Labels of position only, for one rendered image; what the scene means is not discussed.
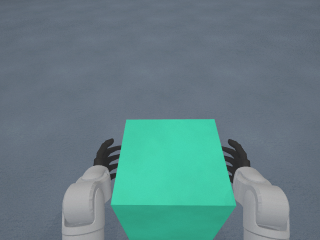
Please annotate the right robot forearm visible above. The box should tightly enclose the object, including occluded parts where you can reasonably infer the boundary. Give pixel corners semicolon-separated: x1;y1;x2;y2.
233;166;290;240

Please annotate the right robot hand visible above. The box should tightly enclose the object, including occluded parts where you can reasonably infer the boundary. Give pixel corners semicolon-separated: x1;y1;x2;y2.
221;139;251;184

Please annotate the left robot forearm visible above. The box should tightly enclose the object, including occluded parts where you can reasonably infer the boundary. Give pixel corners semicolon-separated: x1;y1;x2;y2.
61;165;112;240

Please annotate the carton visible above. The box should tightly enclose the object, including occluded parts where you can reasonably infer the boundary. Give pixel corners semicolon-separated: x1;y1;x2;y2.
110;119;237;240

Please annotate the left robot hand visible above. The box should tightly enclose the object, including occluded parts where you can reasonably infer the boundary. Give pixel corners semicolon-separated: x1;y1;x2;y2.
93;138;122;180

